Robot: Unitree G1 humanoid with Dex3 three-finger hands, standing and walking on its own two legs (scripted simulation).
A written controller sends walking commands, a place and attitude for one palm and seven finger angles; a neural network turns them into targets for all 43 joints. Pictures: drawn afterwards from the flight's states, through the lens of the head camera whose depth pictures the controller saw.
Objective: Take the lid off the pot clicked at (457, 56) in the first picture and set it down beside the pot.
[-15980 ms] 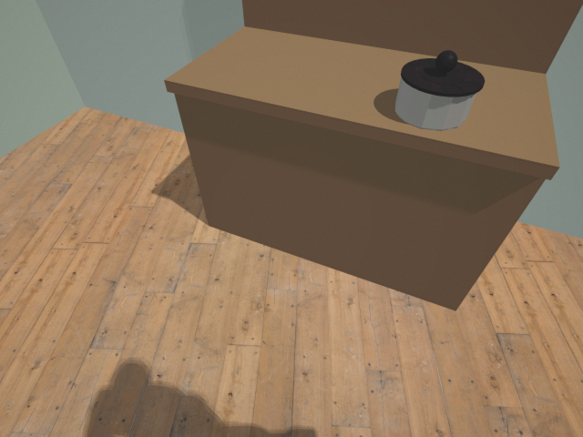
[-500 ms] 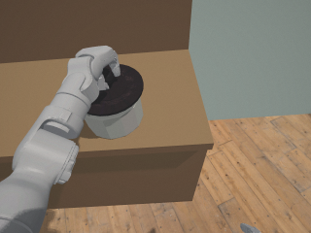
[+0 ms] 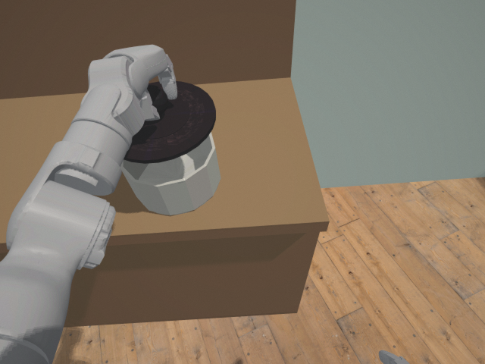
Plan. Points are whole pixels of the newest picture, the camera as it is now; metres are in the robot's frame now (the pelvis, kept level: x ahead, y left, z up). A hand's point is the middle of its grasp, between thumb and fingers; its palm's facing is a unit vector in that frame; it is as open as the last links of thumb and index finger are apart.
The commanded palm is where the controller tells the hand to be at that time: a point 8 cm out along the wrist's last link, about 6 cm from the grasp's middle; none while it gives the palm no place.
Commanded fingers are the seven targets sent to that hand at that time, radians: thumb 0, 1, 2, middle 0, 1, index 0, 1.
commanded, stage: lift the lid straight up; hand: left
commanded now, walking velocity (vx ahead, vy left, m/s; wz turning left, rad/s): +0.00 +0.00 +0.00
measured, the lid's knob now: (152, 100) +0.51 +0.13 +0.19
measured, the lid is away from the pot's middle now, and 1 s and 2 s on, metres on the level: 0.01 0.01 0.11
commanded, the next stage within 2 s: move the lid sideways beside the pot in 0.90 s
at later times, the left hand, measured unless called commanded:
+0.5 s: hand (136, 74) +0.48 +0.13 +0.25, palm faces -0.23 -0.06 -0.97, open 8.0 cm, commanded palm +0.47 +0.14 +0.32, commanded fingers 0.00 0.59 1.04 -0.77 -1.03 -0.81 -1.05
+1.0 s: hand (129, 62) +0.49 +0.14 +0.26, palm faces -0.22 -0.07 -0.97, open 8.0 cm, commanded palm +0.48 +0.15 +0.33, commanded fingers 0.00 0.59 1.04 -0.77 -1.03 -0.81 -1.05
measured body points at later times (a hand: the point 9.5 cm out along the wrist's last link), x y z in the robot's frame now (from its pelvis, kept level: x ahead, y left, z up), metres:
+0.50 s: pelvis +0.00 +0.01 +0.00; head +0.02 -0.02 +0.45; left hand +0.49 +0.14 +0.30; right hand +0.10 -0.25 -0.13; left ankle -0.01 +0.11 -0.74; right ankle -0.02 -0.13 -0.74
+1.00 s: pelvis +0.00 +0.01 +0.00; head +0.03 -0.02 +0.45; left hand +0.50 +0.14 +0.32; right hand +0.09 -0.25 -0.13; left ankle -0.01 +0.11 -0.74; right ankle -0.02 -0.13 -0.74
